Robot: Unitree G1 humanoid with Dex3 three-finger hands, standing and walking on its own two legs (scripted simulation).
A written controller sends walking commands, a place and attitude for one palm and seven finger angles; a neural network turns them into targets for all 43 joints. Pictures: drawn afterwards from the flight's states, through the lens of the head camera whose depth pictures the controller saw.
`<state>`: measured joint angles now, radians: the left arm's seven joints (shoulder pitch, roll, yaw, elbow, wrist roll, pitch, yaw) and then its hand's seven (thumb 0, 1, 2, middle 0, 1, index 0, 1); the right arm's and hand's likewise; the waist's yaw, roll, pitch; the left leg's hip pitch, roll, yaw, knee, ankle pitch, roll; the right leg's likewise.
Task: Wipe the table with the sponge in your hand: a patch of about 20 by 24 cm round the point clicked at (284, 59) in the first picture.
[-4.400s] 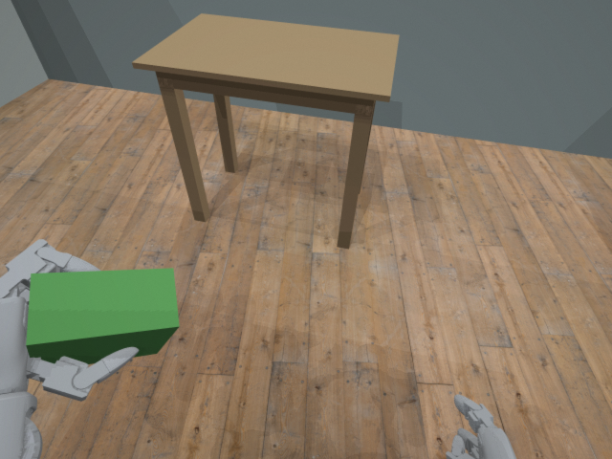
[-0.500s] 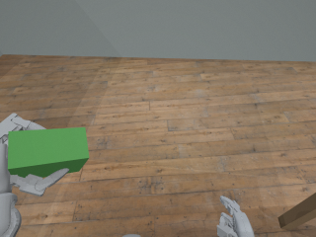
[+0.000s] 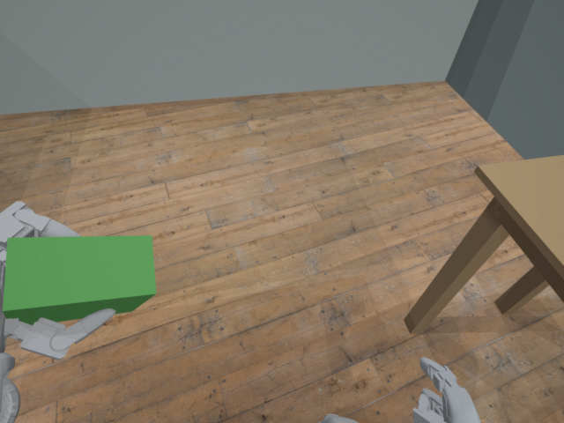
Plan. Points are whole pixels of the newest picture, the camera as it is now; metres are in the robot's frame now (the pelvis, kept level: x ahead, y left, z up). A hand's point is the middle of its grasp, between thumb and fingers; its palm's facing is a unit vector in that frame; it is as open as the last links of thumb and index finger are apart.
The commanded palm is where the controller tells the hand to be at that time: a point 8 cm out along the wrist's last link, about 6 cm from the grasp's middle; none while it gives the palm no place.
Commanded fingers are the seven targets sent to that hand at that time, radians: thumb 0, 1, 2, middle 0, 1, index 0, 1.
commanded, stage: turn to face it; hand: left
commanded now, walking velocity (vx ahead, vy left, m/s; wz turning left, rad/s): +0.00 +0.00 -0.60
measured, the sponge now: (101, 280) +0.22 +0.22 +0.15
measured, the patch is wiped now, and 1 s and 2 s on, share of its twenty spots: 0.00 0.00 0.00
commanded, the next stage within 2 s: none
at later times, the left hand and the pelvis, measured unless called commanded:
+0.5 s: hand (191, 290) +0.20 +0.12 +0.18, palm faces +0.12 -0.86 -0.49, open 10.3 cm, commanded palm +0.17 +0.17 +0.18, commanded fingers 0.00 0.10 1.30 -1.20 -1.60 -1.20 -1.60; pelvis -0.07 -0.05 +0.00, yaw -18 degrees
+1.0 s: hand (349, 378) +0.14 -0.03 +0.17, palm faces -0.21 -0.81 -0.55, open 10.3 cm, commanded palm +0.13 +0.06 +0.18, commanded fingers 0.00 0.10 1.30 -1.20 -1.60 -1.20 -1.60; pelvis -0.17 -0.07 -0.01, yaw -36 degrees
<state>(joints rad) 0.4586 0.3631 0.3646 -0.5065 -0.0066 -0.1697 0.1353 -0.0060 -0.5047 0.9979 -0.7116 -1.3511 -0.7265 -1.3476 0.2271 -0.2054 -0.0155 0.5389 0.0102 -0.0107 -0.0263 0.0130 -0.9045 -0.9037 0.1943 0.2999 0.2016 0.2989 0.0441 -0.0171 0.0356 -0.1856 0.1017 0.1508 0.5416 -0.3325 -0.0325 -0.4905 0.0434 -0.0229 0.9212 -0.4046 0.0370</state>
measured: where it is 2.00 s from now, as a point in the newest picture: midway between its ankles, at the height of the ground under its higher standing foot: outside the picture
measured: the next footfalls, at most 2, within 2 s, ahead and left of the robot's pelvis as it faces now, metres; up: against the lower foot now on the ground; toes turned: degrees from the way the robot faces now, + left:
right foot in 0.16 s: +0.04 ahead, -0.15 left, +0.00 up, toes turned -13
left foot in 0.54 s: +0.01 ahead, +0.08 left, +0.00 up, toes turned -15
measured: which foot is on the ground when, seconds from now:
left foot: down 0.00-0.16, up 0.18-0.52, down 0.54-0.84, up 0.86-1.00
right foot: up 0.00-0.14, down 0.16-0.56, up 0.58-0.82, down 0.84-1.00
